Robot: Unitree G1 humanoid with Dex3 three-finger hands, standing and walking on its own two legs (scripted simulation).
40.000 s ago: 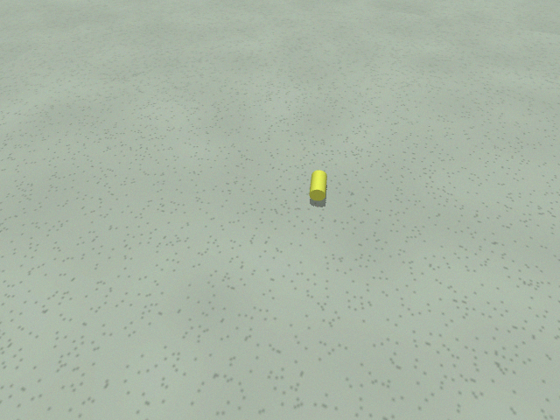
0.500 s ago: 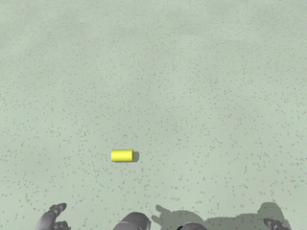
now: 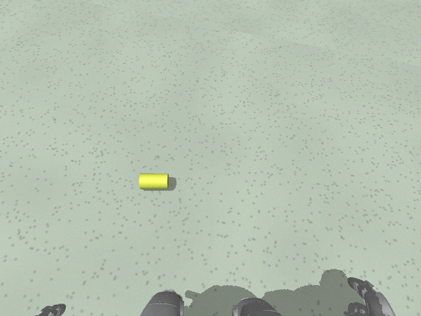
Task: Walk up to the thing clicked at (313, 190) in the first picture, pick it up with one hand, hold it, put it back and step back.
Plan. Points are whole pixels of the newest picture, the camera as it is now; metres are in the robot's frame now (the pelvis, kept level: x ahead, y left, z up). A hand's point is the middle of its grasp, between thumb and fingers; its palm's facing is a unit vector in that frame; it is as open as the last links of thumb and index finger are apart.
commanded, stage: step back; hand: left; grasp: from above
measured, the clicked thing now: (154, 181) +0.71 +0.30 -0.72
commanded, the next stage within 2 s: none
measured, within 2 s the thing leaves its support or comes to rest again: neither
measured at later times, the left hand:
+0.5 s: hand out of the picture -0.04 +0.24 -0.15, palm faces +0.08 -0.92 -0.39, open 7.3 cm
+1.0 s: hand out of the picture -0.30 +0.19 -0.13, palm faces +0.05 -0.89 -0.45, open 7.3 cm
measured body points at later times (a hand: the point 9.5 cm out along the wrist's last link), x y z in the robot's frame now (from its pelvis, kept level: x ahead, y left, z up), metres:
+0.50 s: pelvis -0.17 -0.04 -0.01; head -0.10 -0.02 +0.43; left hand -0.04 +0.29 -0.12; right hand -0.08 -0.34 -0.13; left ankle -0.19 +0.07 -0.73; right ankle -0.06 -0.14 -0.72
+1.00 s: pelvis -0.34 -0.09 +0.00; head -0.30 -0.12 +0.45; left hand -0.30 +0.23 -0.10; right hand -0.20 -0.40 -0.13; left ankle -0.34 +0.07 -0.65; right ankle -0.31 -0.20 -0.73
